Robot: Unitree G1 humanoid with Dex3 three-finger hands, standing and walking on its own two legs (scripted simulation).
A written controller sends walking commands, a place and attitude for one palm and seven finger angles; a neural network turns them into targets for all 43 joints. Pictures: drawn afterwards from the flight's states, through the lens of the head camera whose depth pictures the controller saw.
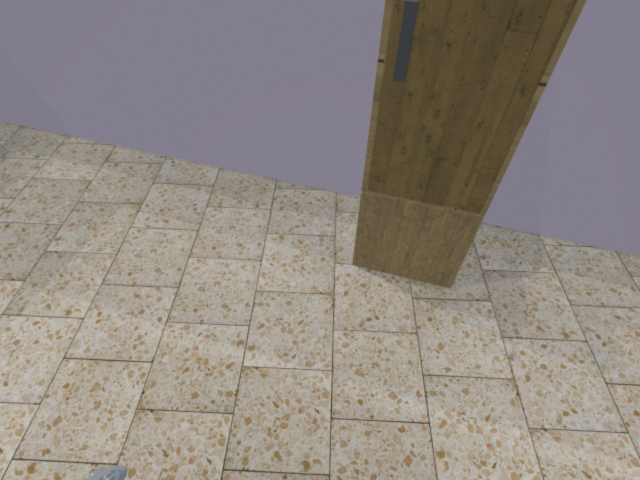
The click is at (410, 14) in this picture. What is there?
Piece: cupboard door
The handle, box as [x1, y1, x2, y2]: [393, 0, 419, 82]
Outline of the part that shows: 419,0 405,1 393,80 403,82 405,76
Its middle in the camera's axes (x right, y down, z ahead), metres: +0.19 -0.44 +0.85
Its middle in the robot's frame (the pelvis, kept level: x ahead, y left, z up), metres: +0.96 -0.14 +0.14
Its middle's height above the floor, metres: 0.91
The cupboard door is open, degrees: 0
